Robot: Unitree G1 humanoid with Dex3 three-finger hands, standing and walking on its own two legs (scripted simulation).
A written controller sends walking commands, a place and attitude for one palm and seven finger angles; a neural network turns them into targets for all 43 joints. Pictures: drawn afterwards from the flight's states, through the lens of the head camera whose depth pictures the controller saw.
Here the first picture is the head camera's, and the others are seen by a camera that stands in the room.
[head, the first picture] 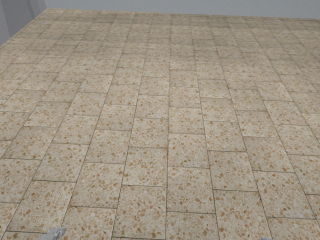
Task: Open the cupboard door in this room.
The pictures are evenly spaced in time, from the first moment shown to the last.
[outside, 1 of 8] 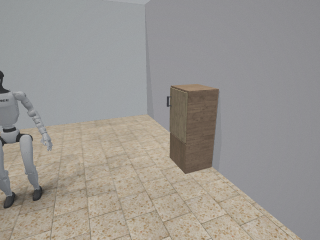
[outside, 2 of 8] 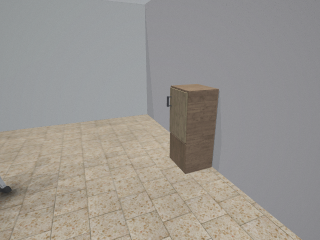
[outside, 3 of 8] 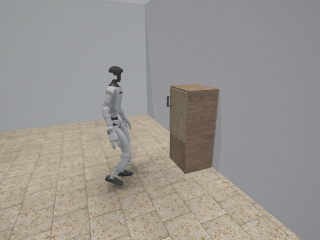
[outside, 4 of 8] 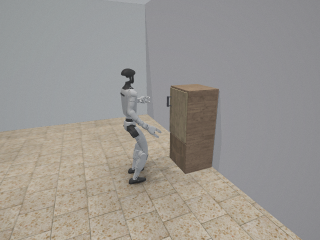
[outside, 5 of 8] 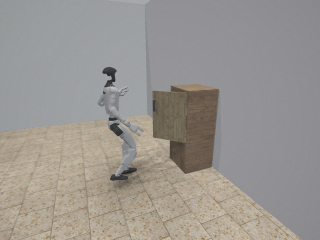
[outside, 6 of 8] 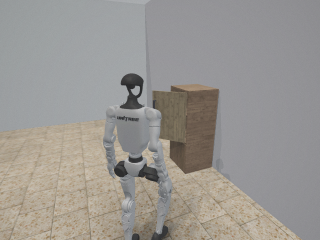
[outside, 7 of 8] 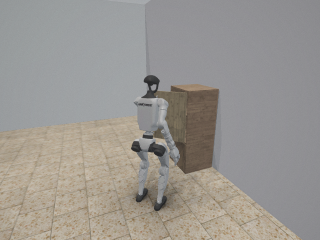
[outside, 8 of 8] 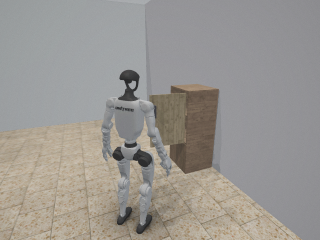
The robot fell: no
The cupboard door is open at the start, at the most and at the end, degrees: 0 85 84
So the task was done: yes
